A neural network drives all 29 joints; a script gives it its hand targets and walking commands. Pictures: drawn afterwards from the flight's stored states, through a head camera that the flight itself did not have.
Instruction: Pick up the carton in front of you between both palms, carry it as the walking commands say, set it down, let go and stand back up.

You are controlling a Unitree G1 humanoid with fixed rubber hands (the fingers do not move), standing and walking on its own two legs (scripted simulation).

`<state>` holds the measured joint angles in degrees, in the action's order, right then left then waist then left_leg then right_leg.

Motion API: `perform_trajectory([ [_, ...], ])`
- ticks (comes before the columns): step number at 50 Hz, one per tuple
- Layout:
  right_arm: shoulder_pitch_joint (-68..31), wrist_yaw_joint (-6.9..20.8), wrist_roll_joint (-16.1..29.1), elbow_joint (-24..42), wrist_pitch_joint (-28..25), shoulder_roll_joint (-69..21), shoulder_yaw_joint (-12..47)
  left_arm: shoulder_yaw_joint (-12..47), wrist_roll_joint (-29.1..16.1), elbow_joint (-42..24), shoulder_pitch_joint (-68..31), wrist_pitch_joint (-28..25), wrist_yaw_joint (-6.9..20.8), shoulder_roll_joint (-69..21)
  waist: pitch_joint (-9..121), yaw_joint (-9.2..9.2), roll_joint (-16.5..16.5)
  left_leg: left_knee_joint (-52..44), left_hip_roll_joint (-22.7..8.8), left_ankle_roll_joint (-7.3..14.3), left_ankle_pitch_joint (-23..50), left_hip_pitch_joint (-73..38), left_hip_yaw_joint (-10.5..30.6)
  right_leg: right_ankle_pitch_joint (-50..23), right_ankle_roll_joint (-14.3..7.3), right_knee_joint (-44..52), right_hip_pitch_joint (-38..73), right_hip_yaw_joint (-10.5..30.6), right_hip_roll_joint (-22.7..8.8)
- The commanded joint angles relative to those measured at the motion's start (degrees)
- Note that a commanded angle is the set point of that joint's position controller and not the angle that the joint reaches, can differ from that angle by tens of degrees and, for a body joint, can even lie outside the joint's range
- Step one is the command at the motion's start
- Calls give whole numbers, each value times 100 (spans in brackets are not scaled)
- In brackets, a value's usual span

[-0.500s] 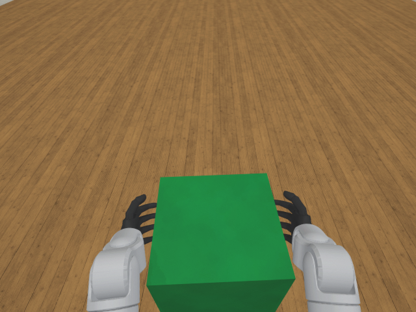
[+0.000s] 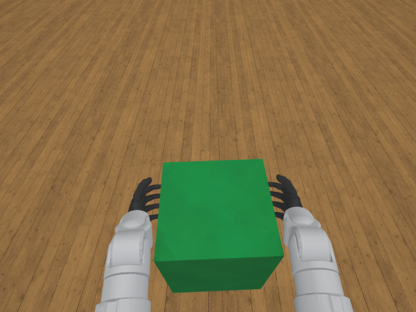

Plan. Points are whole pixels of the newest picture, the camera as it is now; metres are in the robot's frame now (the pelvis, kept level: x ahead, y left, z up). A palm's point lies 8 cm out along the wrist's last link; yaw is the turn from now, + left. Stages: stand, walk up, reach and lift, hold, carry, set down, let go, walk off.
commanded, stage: carry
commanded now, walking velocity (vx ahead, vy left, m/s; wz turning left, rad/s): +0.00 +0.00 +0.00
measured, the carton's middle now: (215, 229) +0.30 +0.00 -0.06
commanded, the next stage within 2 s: none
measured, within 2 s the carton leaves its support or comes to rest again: neither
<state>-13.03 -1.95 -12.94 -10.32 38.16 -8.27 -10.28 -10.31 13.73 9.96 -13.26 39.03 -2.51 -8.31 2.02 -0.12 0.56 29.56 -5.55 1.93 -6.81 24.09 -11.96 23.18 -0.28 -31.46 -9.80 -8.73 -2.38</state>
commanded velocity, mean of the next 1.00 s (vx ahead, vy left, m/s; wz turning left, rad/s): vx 0.16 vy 0.00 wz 0.00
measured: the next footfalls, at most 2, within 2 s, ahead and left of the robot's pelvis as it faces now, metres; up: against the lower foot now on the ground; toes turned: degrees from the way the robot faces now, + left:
right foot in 1.36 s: +0.37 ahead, -0.13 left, +0.00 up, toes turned -7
left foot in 1.68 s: +0.46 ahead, +0.10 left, +0.00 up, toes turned -19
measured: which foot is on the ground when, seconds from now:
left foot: down 0.00-1.00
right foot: down 0.00-0.98, up 1.00-1.00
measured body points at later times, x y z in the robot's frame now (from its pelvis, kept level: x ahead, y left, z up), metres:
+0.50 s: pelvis +0.00 -0.01 +0.00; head -0.01 -0.01 +0.45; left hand +0.30 +0.14 +0.03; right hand +0.31 -0.16 +0.03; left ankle +0.09 +0.11 -0.73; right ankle -0.07 -0.10 -0.73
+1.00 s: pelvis +0.07 +0.01 +0.00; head +0.06 +0.02 +0.45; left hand +0.37 +0.16 +0.03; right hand +0.38 -0.14 +0.04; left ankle +0.10 +0.11 -0.73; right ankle -0.07 -0.10 -0.71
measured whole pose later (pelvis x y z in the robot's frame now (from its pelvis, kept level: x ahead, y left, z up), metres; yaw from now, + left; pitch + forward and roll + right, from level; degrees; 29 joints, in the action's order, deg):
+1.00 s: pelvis +0.07 +0.01 +0.00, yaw -1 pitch +2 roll +1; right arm -13.7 -1.5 -13.2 -9.7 40.6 -8.4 -10.1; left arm -10.1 14.3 7.8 -13.0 42.0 -2.3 -8.2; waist 3.6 0.3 3.3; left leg 29.0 -2.6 2.3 -10.7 18.2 -13.5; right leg 25.9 1.2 -35.2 -6.4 -7.9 -5.2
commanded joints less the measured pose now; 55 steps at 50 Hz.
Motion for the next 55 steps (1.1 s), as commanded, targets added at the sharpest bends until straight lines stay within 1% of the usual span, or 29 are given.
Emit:
perform_trajectory([
  [1, -2457, 1347, 1488, 583, -48, -5165, 3474, 3547, -1561, -618, -2492, -108, 1397, -5105, 1884, 12, -114, -40, -494, 52, 1616, -1600, 610, -1755, -73, 446, -178, 426, -553],
  [6, -2172, 1313, 1358, 564, 189, -5021, 3282, 3375, -1468, -587, -2234, 118, 1383, -4963, 1818, 15, -49, 1, -495, 47, 1621, -1524, 587, -1935, -68, 436, -191, 431, -584],
  [11, -2366, 1319, 1400, 604, 177, -5092, 3313, 3386, -1523, -621, -2430, 104, 1403, -5027, 1643, 13, -30, -67, -469, 7, 1259, -1431, 584, -1706, -95, 550, -299, 457, -612],
  [14, -2437, 1324, 1427, 609, 169, -5120, 3346, 3388, -1537, -613, -2487, 96, 1407, -5055, 1615, 14, -23, -87, -454, -11, 1171, -1429, 579, -1641, -111, 584, -315, 460, -621],
  [35, -2476, 1353, 1398, 498, 186, -5189, 3311, 3315, -1513, -489, -2526, 108, 1443, -5121, 1624, 24, -15, -66, -443, -62, 1201, -1421, 516, -1805, -133, 557, -311, 426, -636],
  [36, -2466, 1353, 1395, 488, 185, -5211, 3304, 3302, -1518, -493, -2520, 111, 1440, -5115, 1641, 28, 25, -157, -430, -76, 739, -1416, 459, -1368, -144, 720, -286, 438, -668],
  [37, -2512, 1350, 1398, 494, 180, -5246, 3308, 3307, -1517, -492, -2550, 107, 1433, -5122, 1549, 43, 140, -234, -355, -136, -171, -1399, 307, -430, -180, 1108, -242, 525, -771],
  [38, -2578, 1350, 1406, 531, 176, -5256, 3308, 3325, -1514, -518, -2592, 98, 1426, -5141, 1318, 73, 357, -92, -167, -203, -974, -1195, 111, 625, -318, 1585, -264, 788, -884],
  [39, -2692, 1353, 1412, 558, 160, -5233, 3309, 3322, -1503, -541, -2687, 87, 1420, -5150, 925, 97, 604, 196, 14, -290, -1391, -781, -103, 1491, -507, 2094, -260, 1225, -1121],
  [40, -2842, 1358, 1420, 587, 133, -5202, 3320, 3303, -1483, -544, -2769, 73, 1419, -5157, 506, 119, 731, 521, 102, -320, -1415, -368, -158, 1869, -688, 2431, -247, 1608, -1373],
  [41, -2967, 1365, 1440, 615, 109, -5199, 3320, 3282, -1472, -547, -2831, 54, 1418, -5138, 259, 152, 763, 808, 35, -320, -1337, 81, -40, 1748, -827, 2587, -64, 1829, -1554],
  [42, -3031, 1370, 1458, 628, 96, -5192, 3328, 3280, -1473, -556, -2861, 37, 1412, -5128, 168, 179, 711, 911, -44, -293, -1408, 515, 108, 1243, -918, 2587, 304, 1871, -1636],
  [43, -3000, 1372, 1467, 607, 88, -5185, 3331, 3303, -1486, -573, -2885, 27, 1405, -5125, 233, 183, 633, 881, -64, -250, -1447, 838, 171, 335, -954, 2410, 841, 1749, -1635],
  [44, -2911, 1370, 1474, 578, 85, -5173, 3329, 3341, -1501, -577, -2854, 28, 1398, -5124, 420, 179, 595, 760, -6, -210, -1480, 924, 141, -769, -940, 2120, 1314, 1536, -1577],
  [45, -2796, 1366, 1473, 539, 87, -5156, 3318, 3375, -1499, -572, -2786, 38, 1391, -5125, 651, 171, 585, 506, 104, -174, -1431, 775, 64, -1574, -877, 1827, 1605, 1300, -1493],
  [46, -2654, 1363, 1462, 492, 88, -5147, 3294, 3400, -1481, -563, -2710, 53, 1385, -5123, 875, 129, 565, 59, 252, -129, -1252, 342, -62, -2112, -764, 1486, 1661, 1014, -1367],
  [47, -2486, 1360, 1446, 420, 91, -5154, 3249, 3402, -1449, -537, -2600, 69, 1378, -5116, 1206, 20, 456, -657, 427, -60, -812, -777, -253, -2658, -553, 880, 1289, 502, -1138],
  [48, -2335, 1358, 1429, 318, 108, -5172, 3193, 3382, -1403, -508, -2482, 82, 1371, -5092, 1671, -73, 200, -939, 286, 45, -451, -2336, -25, -2989, -279, 14, 533, 29, -883],
  [49, -2093, 1354, 1347, 183, 126, -5120, 3105, 3334, -1384, -544, -2509, 119, 1376, -5037, 2061, -189, -1068, -1262, -844, 559, -297, -3483, 1879, -2135, 143, -1475, -840, -354, -395],
  [50, -2030, 1346, 1278, 182, 127, -5106, 3075, 3399, -1418, -568, -2501, 130, 1392, -5057, 1927, -195, -1871, -1598, -1741, 1146, 641, -4227, 3455, 411, 209, -2318, -2408, -44, 154],
  [51, -2051, 1343, 1290, 267, 116, -5108, 3091, 3488, -1487, -584, -2471, 116, 1414, -5057, 1776, -178, -1305, -1587, -2001, 1365, 1166, -4091, 3456, 951, 109, -2954, -2769, 525, -33],
  [52, -2108, 1334, 1349, 377, 104, -5163, 3174, 3523, -1545, -620, -2476, 79, 1426, -5100, 1793, -160, -754, -1526, -1923, 1278, 1305, -3902, 3105, 905, 8, -3141, -2831, 741, -179],
  [53, -2241, 1328, 1441, 621, 74, -5228, 3338, 3580, -1580, -703, -2454, 37, 1426, -5162, 1790, -113, -367, -1594, -1824, 1053, 806, -3777, 2787, 656, -68, -2860, -2877, 842, -350],
  [54, -2419, 1318, 1555, 861, 41, -5294, 3533, 3610, -1615, -773, -2425, 4, 1418, -5199, 1653, -92, -284, -1804, -1664, 823, 423, -3488, 2381, 328, -64, -2374, -2764, 766, -429],
  [55, -2582, 1308, 1649, 1069, 16, -5304, 3697, 3669, -1648, -849, -2449, -24, 1402, -5219, 1603, -88, -389, -1981, -1476, 682, 302, -3267, 1953, -77, -40, -1975, -2539, 572, -359],
])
